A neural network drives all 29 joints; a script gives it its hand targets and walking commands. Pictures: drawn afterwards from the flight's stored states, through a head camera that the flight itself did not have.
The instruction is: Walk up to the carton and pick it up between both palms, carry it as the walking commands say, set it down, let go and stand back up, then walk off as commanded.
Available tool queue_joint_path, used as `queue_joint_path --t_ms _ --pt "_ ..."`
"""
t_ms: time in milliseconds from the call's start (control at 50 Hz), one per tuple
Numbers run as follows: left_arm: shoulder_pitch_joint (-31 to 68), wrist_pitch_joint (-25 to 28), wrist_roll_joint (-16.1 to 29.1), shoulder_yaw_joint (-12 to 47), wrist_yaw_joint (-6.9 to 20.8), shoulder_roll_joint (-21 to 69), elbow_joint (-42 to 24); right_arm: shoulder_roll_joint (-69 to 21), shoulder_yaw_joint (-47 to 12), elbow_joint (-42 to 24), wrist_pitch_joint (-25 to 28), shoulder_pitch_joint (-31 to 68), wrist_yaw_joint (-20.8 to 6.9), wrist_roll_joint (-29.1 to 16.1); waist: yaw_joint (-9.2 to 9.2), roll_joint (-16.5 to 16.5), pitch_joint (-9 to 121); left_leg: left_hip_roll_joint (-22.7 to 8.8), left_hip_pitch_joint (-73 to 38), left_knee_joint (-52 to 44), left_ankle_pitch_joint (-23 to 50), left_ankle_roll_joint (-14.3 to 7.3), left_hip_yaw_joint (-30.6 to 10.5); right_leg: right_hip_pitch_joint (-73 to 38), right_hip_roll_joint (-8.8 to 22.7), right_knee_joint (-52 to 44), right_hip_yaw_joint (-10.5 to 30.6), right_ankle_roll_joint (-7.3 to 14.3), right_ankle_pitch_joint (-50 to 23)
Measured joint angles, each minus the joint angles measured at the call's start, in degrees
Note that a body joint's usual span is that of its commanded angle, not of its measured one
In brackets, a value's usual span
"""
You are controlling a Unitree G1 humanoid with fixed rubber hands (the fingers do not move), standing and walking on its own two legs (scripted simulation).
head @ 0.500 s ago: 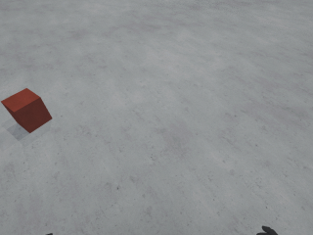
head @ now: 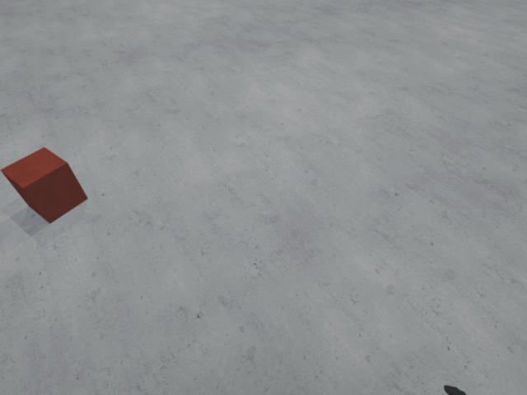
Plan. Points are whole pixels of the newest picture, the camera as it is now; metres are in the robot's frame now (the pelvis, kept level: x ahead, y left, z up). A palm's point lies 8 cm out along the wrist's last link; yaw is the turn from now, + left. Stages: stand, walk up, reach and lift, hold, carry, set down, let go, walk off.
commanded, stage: stand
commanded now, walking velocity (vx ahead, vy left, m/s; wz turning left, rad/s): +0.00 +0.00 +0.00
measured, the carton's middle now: (47, 185) +1.21 +1.05 -0.66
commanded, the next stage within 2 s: walk up in 0.20 s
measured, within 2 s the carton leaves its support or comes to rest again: neither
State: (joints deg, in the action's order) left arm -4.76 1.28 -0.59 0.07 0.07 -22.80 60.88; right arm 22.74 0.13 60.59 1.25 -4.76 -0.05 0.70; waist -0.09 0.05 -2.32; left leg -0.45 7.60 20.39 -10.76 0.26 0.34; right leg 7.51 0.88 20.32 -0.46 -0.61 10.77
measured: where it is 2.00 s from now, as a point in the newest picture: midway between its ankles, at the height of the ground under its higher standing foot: (152, 357)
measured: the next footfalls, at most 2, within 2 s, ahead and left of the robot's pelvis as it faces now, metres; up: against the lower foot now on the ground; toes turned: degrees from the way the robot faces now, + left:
left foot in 1.06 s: +0.15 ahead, +0.32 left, +0.00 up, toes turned +29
right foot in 1.44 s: +0.46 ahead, +0.20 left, +0.00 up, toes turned +24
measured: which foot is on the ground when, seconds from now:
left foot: down 0.00-0.72, up 0.74-1.00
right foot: down 0.00-1.00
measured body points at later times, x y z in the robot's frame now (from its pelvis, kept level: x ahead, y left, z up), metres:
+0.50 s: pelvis +0.00 +0.01 -0.01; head +0.02 +0.02 +0.43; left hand +0.10 +0.33 -0.13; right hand +0.12 -0.30 -0.12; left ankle +0.01 +0.12 -0.74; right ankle +0.00 -0.13 -0.75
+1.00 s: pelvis +0.08 +0.11 -0.02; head +0.12 +0.11 +0.43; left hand -0.11 +0.35 -0.13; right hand +0.38 -0.05 -0.12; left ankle +0.10 +0.29 -0.71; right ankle +0.03 -0.12 -0.75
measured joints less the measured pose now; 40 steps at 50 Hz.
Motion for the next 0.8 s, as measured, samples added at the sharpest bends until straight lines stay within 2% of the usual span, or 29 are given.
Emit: queue_joint_path --t_ms 380,400,440,480,500,540,580,620,660,700,720,740,800 --pt "0.0 -0.2 0.0 -0.2 -0.1 0.0 -0.1 0.1 0.1 0.1 -0.1 0.1 0.1 0.0 0.02 0.0 0.0 0.0 -0.6 -0.6 -0.1 0.0 0.0 -0.6 0.1 -0.6 0.0 -0.1 0.1" --pt "-0.3 -0.8 0.2 -0.4 -0.4 0.2 -1.0 0.4 0.3 -1.5 -0.8 -0.7 -0.5 0.1 0.41 -0.3 0.4 0.3 0.7 1.2 -1.3 0.4 -1.0 -0.2 0.2 -0.2 -0.7 -0.2 0.5" --pt "-0.7 -2.0 -0.3 -1.6 -1.4 0.6 -3.4 0.3 1.7 -4.1 -2.1 -1.6 -1.3 0.2 1.47 -0.6 0.0 0.4 4.4 7.6 -1.9 0.9 -1.2 1.3 0.8 3.1 -2.4 -0.4 2.3" --pt "-0.7 -3.0 -0.6 -2.5 -2.1 0.8 -5.5 -0.2 2.9 -6.1 -3.1 -2.5 -1.6 0.2 2.13 -0.6 -1.1 0.1 7.6 13.7 -5.5 0.6 -0.4 2.9 1.6 7.6 -4.1 -0.7 4.8" --pt "-0.7 -3.4 -0.9 -2.8 -2.2 1.0 -6.4 -0.4 3.2 -7.0 -3.5 -3.2 -1.7 0.3 2.29 -0.5 -1.5 -0.1 8.8 15.6 -7.6 0.3 -0.2 3.9 2.1 10.1 -5.0 -0.9 6.2" --pt "-0.7 -4.1 -1.3 -3.2 -2.1 1.5 -8.1 -1.1 3.3 -8.2 -4.0 -4.7 -2.0 0.3 2.27 0.0 -2.2 0.0 10.6 17.2 -6.0 -1.1 0.2 6.4 3.6 15.8 -6.2 -1.4 9.4" --pt "-0.3 -4.9 -1.3 -3.4 -1.9 2.3 -9.2 -2.4 3.4 -8.9 -4.0 -6.1 -1.9 0.4 1.78 0.6 -2.8 1.0 12.3 19.3 -7.2 -2.0 -0.2 10.7 2.9 25.3 -3.5 -1.5 17.4" --pt "-0.3 -4.5 -1.1 -3.3 -1.5 3.3 -9.7 -3.8 3.0 -9.1 -4.2 -7.6 -2.1 0.7 1.96 0.7 -2.9 1.9 12.0 17.4 -7.2 -2.5 -1.3 13.9 2.0 32.6 -1.6 -1.7 19.0" --pt "-1.3 -3.6 -0.6 -2.8 -1.5 4.6 -9.5 -4.7 2.5 -10.2 -5.3 -8.1 -2.8 1.1 3.05 -0.1 -2.5 2.6 10.9 14.0 -5.4 -2.5 -2.7 13.1 2.2 29.4 -2.7 -2.6 18.6" --pt "-3.1 -2.4 0.0 -2.2 -2.1 5.4 -9.3 -5.3 2.4 -10.9 -5.6 -8.1 -3.5 1.2 3.82 -0.9 -1.7 3.6 10.2 11.7 -4.0 -2.1 -4.2 8.6 2.6 17.7 -4.5 -3.0 15.0" --pt "-4.3 -1.6 0.1 -2.2 -2.5 5.2 -9.4 -5.7 2.4 -11.3 -5.4 -8.2 -3.7 1.2 3.52 -0.4 -1.0 4.7 11.0 13.1 -6.0 -2.2 -4.3 5.8 3.6 11.0 -4.8 -2.7 12.5" --pt "-5.3 -1.0 -0.2 -2.4 -3.0 5.3 -9.0 -5.7 2.5 -11.5 -5.1 -7.7 -3.9 1.2 2.68 -0.7 -1.0 4.9 12.7 18.0 -8.5 -2.0 -4.3 5.4 4.0 9.8 -5.2 -2.4 8.2" --pt "-10.1 -0.4 -0.8 -3.0 -3.4 5.4 -7.3 -5.4 3.3 -12.2 -4.7 -5.3 -4.6 1.7 0.06 -2.3 -0.9 3.0 18.8 36.6 -9.8 -0.4 -2.7 2.9 5.0 9.6 -6.4 -2.2 8.0"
